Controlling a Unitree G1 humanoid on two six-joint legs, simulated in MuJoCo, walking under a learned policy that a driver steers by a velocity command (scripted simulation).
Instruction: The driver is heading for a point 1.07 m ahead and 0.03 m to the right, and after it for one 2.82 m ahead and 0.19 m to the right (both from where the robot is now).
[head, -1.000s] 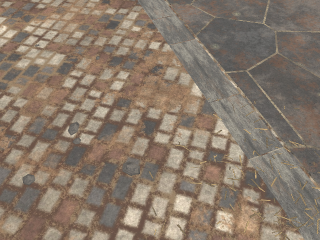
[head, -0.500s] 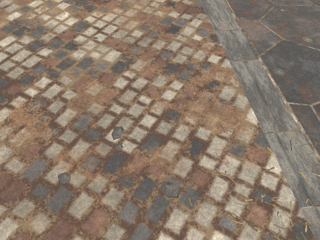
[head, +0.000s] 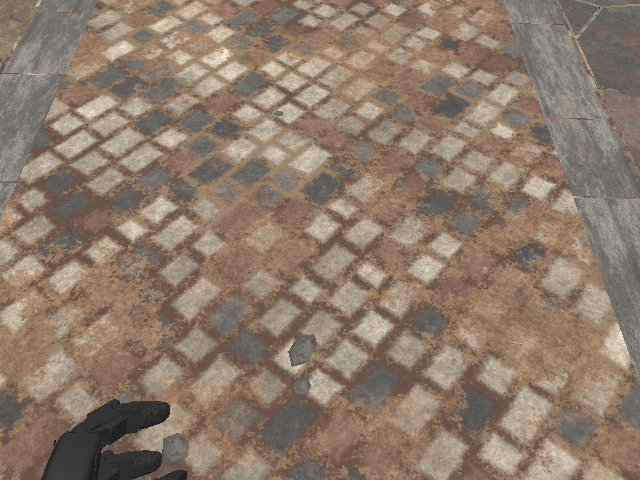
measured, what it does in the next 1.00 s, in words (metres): walks ahead: right foot, then left foot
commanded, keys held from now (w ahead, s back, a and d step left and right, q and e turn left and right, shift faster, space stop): w+q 0.28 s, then w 0.36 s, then w+e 0.36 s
